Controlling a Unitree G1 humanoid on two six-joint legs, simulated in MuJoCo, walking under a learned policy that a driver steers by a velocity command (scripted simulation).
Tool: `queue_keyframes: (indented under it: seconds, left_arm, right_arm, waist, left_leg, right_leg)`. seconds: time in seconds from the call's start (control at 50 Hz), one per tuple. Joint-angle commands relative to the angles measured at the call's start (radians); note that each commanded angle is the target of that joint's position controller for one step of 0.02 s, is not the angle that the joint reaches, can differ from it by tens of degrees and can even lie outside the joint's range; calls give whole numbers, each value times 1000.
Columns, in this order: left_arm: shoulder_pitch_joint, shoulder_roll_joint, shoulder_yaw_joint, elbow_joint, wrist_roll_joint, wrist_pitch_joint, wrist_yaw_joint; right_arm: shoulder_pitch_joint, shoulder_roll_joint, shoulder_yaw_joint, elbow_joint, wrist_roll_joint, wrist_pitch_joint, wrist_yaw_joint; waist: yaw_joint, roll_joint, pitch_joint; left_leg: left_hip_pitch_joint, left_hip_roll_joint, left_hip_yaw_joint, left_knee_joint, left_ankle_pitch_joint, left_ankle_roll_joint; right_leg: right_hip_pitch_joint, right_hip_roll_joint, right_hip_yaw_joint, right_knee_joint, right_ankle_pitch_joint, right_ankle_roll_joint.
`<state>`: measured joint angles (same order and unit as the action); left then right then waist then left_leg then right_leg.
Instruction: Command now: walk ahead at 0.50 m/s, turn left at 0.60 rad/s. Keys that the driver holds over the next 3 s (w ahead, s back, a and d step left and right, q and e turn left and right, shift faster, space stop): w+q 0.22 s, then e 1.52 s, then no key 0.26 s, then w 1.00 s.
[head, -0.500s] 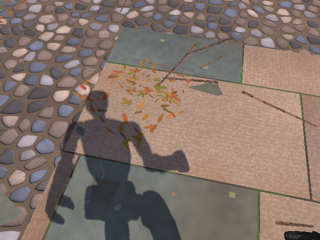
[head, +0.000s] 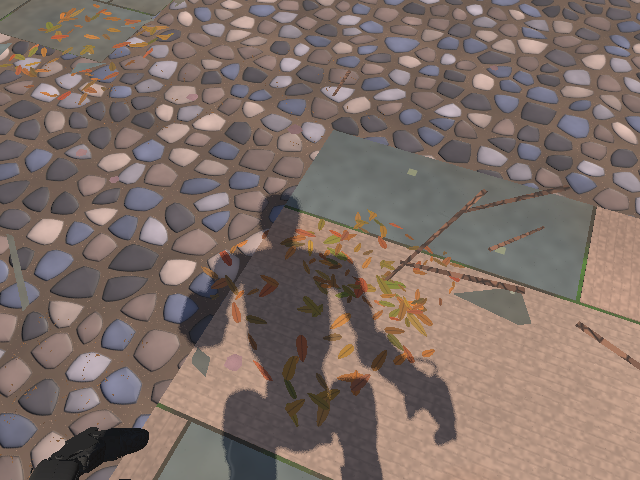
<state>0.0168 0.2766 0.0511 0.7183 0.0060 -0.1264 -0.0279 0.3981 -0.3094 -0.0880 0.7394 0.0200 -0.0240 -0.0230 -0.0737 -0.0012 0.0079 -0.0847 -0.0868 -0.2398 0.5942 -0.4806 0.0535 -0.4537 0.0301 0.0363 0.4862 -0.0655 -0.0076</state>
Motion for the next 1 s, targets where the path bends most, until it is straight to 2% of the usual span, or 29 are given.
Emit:
queue_keyframes:
  seconds: [0.02, 0.04, 0.06, 0.08, 0.1, 0.16, 0.22, 0.3, 0.36, 0.42, 0.44, 0.46, 0.48, 0.5, 0.52, 0.54, 0.58, 0.62, 0.72, 0.78, 0.82, 0.84, 0.86, 0.88, 0.9, 0.92, 0.94, 0.96, 1.0]
  left_arm:
    - [345, 260, 85, 21, 2, -1, 5]
    - [293, 169, 61, 2, -13, 5, 6]
    - [248, 131, 49, -8, -10, 16, 11]
    - [204, 113, 41, -6, -2, 22, 13]
    - [180, 93, 34, 0, 3, 23, 17]
    - [175, 100, 37, 24, -1, 11, 20]
    - [191, 139, 50, 45, -1, 7, 22]
    - [204, 151, 41, 78, -13, 27, 21]
    - [271, 187, 45, 112, -35, 46, 19]
    - [247, 199, 45, 122, -47, 60, 24]
    - [269, 164, 33, 123, -36, 56, 23]
    - [290, 87, 3, 88, 4, 47, 19]
    - [440, 34, -20, 118, -8, 53, 15]
    - [412, 152, 13, 134, -38, 70, 17]
    - [330, 168, 24, 108, -52, 85, 21]
    - [303, 142, 23, 110, -43, 106, 34]
    - [331, 119, 29, 114, -28, 155, 58]
    - [353, 99, 32, 101, -21, 178, 70]
    - [241, 93, 31, 28, -12, 187, 51]
    - [226, 115, 40, 3, -13, 191, 30]
    - [269, 114, 47, 12, -10, 190, 20]
    - [293, 136, 58, 20, -1, 188, 22]
    - [301, 222, 80, 6, 1, 183, 36]
    - [273, 319, 91, -37, 9, 175, 45]
    - [297, 292, 85, -40, 39, 150, 35]
    - [256, 269, 78, -43, 35, 129, 32]
    - [191, 241, 74, -54, 10, 121, 37]
    - [152, 203, 62, -65, -10, 122, 44]
    - [150, 175, 49, -75, -10, 128, 58]
  right_arm:
    - [94, -30, 17, -115, 18, -23, -1]
    - [39, -125, -5, -95, 25, -21, -1]
    - [-51, -149, -12, -108, 15, -15, 0]
    - [-97, -138, -13, -119, 4, -13, 2]
    - [-114, -124, -16, -124, -1, -9, 6]
    - [-109, -63, -5, -134, 10, 5, 17]
    - [-158, -46, 2, -161, 3, 7, 20]
    - [-262, 12, 29, -179, -18, -23, 37]
    - [-334, -5, 25, -195, -18, -38, 54]
    - [-218, -74, -5, -155, -33, -46, 48]
    - [-143, -132, -23, -132, -46, -47, 37]
    - [-45, -207, -33, -131, -82, -41, 19]
    - [-69, -185, -17, -149, -81, -24, 17]
    - [-84, -149, -14, -155, -53, -6, 23]
    - [-142, -122, -5, -149, -34, -1, 24]
    - [-201, -89, 6, -138, -25, -1, 23]
    - [-303, -81, 6, -127, -40, -3, 22]
    - [-353, -80, 1, -119, -53, -10, 16]
    - [-363, -103, -11, -76, -40, -5, -10]
    - [-357, -126, -19, -51, -23, 10, -11]
    - [-372, -129, -21, -36, -1, 21, -11]
    - [-337, -101, -17, -16, 4, 27, -11]
    - [-282, -55, -8, -1, -15, 35, -7]
    - [-330, -44, -3, -53, -44, 36, -11]
    - [-414, -76, -13, -69, -41, 35, -18]
    - [-408, -89, -21, -63, -21, 37, -21]
    - [-372, -93, -28, -37, -21, 41, -28]
    - [-360, -107, -34, -22, -29, 44, -35]
    - [-344, -96, -36, -13, -31, 37, -33]
  waist:
    - [124, -343, -351]
    - [143, -202, -211]
    - [149, -121, -109]
    - [131, -78, -37]
    - [110, -87, -4]
    - [88, -110, 14]
    - [93, -74, 19]
    - [110, -56, 29]
    - [132, -75, 7]
    - [38, -88, -66]
    - [8, -56, -129]
    - [-8, 106, -284]
    - [37, 275, -462]
    - [3, 183, -459]
    - [17, 150, -324]
    - [45, 105, -230]
    - [107, 138, -127]
    - [131, 157, -104]
    - [102, 137, -103]
    - [101, 134, -102]
    - [133, 113, -98]
    - [133, 60, -79]
    - [104, -173, -39]
    - [93, -369, 4]
    - [155, -252, -58]
    - [123, -193, -52]
    - [88, -134, -48]
    - [77, -130, -50]
    - [65, -126, -88]
  left_leg:
    - [-622, 7, 56, 618, -129, -24]
    - [-705, 73, 36, 711, -60, -32]
    - [-706, 109, 78, 720, 21, -35]
    - [-676, 140, 95, 680, 82, -38]
    - [-643, 171, 94, 633, 123, -36]
    - [-597, 204, 127, 566, 176, -42]
    - [-648, 215, 132, 459, 277, -58]
    - [-477, 157, 217, 132, 455, -55]
    - [-412, 118, 240, -6, 498, -45]
    - [-200, 79, 242, -166, 564, 4]
    - [-24, 127, 218, -179, 801, 34]
    - [292, 370, 12, -48, 1316, 125]
    - [438, 575, -198, -35, 1438, 286]
    - [347, 522, -150, -83, 1217, 277]
    - [253, 465, -63, -130, 1028, 237]
    - [133, 420, -6, -181, 859, 202]
    - [-135, 372, 99, -291, 646, 179]
    - [-235, 369, 163, -339, 547, 188]
    - [-210, 404, 227, -351, 440, 183]
    - [-165, 431, 238, -312, 426, 161]
    - [-173, 406, 281, -230, 377, 106]
    - [-206, 359, 320, -136, 289, 48]
    - [-332, 246, 426, 111, 121, -52]
    - [-595, 85, 392, 356, -185, -133]
    - [-602, 78, 229, 516, -199, -115]
    - [-611, 97, 187, 555, -104, -93]
    - [-618, 114, 175, 546, -10, -86]
    - [-612, 120, 169, 530, 44, -91]
    - [-554, 98, 172, 543, 116, -105]
  right_leg:
    - [837, -459, 764, -164, -376, -260]
    - [728, -433, 694, -202, -515, -226]
    - [603, -393, 534, -208, -448, -186]
    - [479, -349, 414, -232, -325, -172]
    - [403, -316, 328, -254, -236, -161]
    - [324, -284, 168, -318, -93, -170]
    - [355, -298, 70, -342, 36, -191]
    - [302, -221, -81, -297, 393, -170]
    - [383, -237, -45, -236, 441, -155]
    - [410, -221, -14, -57, 492, -99]
    - [338, -166, -37, 72, 401, -55]
    - [105, -90, -71, 355, -54, 8]
    - [-49, -15, 17, 616, -685, 52]
    - [-78, -48, 75, 714, -684, 60]
    - [-162, -74, 42, 730, -636, 62]
    - [-174, -103, 26, 699, -572, 74]
    - [-41, -111, -4, 665, -453, 107]
    - [22, -105, -29, 633, -390, 113]
    - [65, -130, -43, 417, -265, 67]
    - [110, -118, -71, 313, -272, 32]
    - [203, -83, -112, 146, -186, -9]
    - [253, -63, -89, 50, -126, -43]
    - [304, -207, 149, -113, 104, -112]
    - [345, -408, 470, -166, 289, -292]
    - [297, -410, 494, -201, 186, -349]
    - [295, -359, 414, -202, 103, -301]
    - [300, -311, 348, -187, 48, -239]
    - [297, -291, 315, -178, 61, -208]
    - [297, -252, 273, -161, 158, -199]
